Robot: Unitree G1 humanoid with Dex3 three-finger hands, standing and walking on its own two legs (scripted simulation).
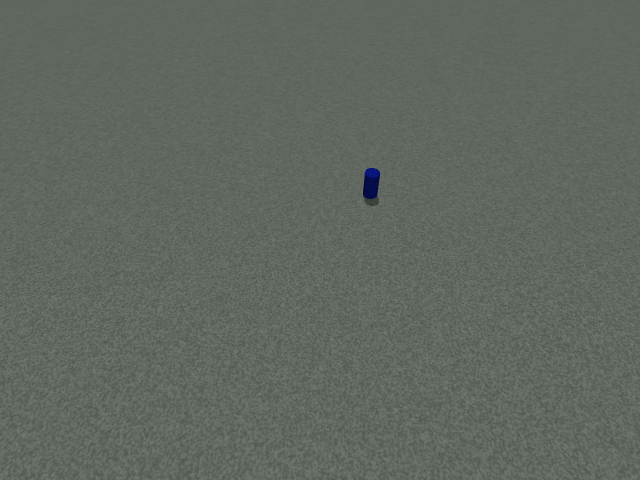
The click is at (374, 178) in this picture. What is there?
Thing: squat round
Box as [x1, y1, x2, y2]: [363, 168, 379, 198]
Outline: 369,168 365,171 363,195 367,198 373,198 376,196 379,171 374,168
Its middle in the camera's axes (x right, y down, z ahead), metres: +0.23 -0.27 +1.81
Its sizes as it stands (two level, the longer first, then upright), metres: 0.070 0.070 0.131
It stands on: the floor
